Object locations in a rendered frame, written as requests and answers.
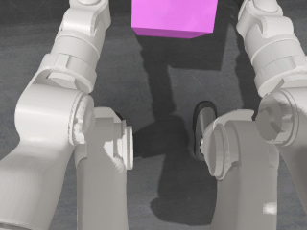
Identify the carton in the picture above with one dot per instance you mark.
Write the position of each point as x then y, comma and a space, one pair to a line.
173, 18

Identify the right robot hand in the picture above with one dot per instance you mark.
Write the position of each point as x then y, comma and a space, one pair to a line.
239, 3

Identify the right robot upper arm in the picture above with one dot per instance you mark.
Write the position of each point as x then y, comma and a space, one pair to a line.
282, 121

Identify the robot left forearm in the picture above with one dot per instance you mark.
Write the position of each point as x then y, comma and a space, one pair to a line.
77, 48

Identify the left robot upper arm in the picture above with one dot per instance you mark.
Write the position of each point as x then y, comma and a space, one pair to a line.
50, 120

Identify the robot left thigh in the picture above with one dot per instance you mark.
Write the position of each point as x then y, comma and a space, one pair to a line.
102, 177

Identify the robot right forearm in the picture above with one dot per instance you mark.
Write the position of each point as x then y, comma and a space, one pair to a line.
272, 47

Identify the robot thigh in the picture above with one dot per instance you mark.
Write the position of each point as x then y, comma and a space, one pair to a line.
102, 177
238, 157

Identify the robot right thigh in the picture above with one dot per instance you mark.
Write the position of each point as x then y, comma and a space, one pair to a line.
238, 157

